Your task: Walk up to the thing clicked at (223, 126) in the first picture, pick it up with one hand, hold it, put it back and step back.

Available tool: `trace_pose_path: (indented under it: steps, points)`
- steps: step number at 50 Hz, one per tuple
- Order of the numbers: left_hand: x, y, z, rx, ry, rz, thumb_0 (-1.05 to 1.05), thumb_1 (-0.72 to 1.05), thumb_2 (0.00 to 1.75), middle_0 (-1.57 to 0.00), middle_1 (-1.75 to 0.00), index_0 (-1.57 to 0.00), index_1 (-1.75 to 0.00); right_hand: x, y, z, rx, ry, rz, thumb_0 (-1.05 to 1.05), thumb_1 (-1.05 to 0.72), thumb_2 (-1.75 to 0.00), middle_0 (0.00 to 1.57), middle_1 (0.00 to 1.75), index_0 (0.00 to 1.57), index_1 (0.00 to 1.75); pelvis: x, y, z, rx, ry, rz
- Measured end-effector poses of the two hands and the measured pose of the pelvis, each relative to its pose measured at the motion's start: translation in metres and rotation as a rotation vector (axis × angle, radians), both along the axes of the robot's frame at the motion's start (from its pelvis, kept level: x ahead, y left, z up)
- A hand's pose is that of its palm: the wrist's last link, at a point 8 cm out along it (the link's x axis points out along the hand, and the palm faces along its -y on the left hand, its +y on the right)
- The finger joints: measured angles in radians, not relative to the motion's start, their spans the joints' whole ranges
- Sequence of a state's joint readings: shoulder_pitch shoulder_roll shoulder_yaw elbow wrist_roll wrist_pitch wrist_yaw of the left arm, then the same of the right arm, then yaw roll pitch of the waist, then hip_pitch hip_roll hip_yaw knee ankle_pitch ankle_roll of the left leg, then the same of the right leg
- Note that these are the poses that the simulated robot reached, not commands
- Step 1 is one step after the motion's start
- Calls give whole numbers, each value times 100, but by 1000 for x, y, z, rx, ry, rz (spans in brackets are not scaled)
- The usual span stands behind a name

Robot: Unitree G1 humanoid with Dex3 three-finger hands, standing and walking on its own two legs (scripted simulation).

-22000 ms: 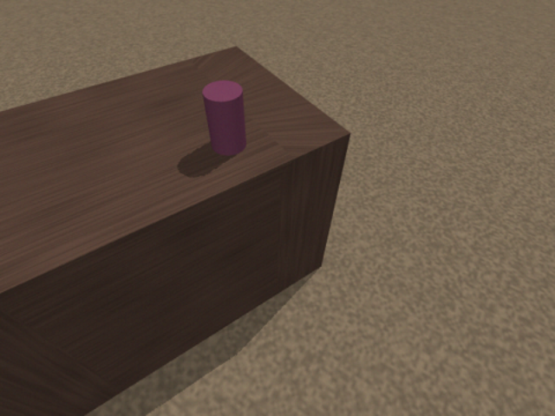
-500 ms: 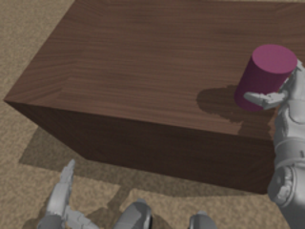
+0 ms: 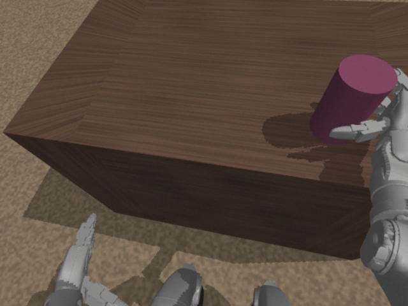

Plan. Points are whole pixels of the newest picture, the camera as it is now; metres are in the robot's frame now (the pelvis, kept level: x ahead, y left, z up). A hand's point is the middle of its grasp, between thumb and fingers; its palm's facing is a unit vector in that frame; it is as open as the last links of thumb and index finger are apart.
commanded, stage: withdraw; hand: right
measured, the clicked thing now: (346, 103) +0.50 -0.19 +0.07
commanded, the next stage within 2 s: rise in 0.46 s
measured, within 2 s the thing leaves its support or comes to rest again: neither
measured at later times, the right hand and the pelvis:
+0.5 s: hand out of the picture +0.49 -0.27 +0.17, palm faces +0.26 +0.97 -0.03, open 17.6 cm; pelvis +0.01 +0.00 +0.02, yaw +0 degrees
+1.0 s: hand out of the picture +0.43 -0.39 +0.18, palm faces +0.52 +0.80 -0.31, open 17.6 cm; pelvis +0.03 -0.01 +0.05, yaw -1 degrees
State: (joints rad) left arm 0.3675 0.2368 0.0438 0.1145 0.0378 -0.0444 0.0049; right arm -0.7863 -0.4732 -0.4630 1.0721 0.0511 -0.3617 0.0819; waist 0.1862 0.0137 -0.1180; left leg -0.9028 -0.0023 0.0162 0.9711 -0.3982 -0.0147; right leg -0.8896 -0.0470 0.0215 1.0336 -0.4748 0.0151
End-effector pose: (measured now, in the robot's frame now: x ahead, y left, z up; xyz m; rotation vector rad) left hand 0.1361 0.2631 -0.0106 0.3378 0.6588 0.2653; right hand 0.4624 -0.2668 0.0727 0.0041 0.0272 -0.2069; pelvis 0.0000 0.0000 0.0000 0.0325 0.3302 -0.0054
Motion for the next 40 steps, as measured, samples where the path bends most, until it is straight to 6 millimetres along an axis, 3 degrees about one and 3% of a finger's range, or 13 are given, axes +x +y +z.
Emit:
trace_pose_path:
  steps: [9, 14, 17, 22, 26, 30, 35, 40]
  points:
    - [3, -1, -1, -6, -3, 1, -1, -54, 7, -5, -5, -5, -6, 0, 2, 0, 10, 2, 3, -1, 60, -9, 29, 20, 30, 20, 1, -1, 0, 2, -2, 0]
    - [3, -1, 4, -6, -13, 4, -1, -53, 6, -6, -5, -6, -5, -1, -7, 9, -4, -10, -14, -1, 60, -6, 16, 13, 18, 13, 2, -1, 2, 2, -12, 3]
    - [0, 0, 5, -9, 2, 16, -1, -52, 5, -6, -5, -6, -5, -3, -18, 25, -11, -36, -36, -1, 60, -5, 12, 10, 13, 10, 3, -1, 6, 2, -24, 2]
    - [-1, 2, 2, -25, 33, 32, -1, -51, 5, -6, -5, -6, -5, -3, -41, 71, -37, -85, -63, -1, 59, -4, 8, 7, 9, 7, 7, -2, 14, 4, -52, -3]
    - [6, -3, -2, -59, 41, 27, -1, -52, 5, -5, -5, -5, -5, -5, -54, 107, -55, -79, -51, -1, 58, -3, 7, 6, 7, 6, 12, -4, 22, 3, -75, -9]
    - [16, -8, -4, -90, 26, 16, -1, -52, 5, -5, -5, -6, -5, -10, -66, 128, -37, -43, -38, -1, 57, -3, 6, 5, 7, 5, 15, -4, 29, -2, -95, -13]
    - [29, -16, 8, -125, -11, -18, -1, -52, 5, -6, -5, -6, -5, -22, -83, 128, -153, 89, -91, -1, 55, -3, 6, 6, 7, 6, 18, -4, 36, -14, -122, -9]
    - [15, -15, -1, -144, 92, -22, -1, -52, 5, -6, -5, -6, -5, -41, -117, 117, -205, 180, -207, -1, 57, -4, 6, 6, 7, 6, 19, -4, 41, -17, -127, -8]
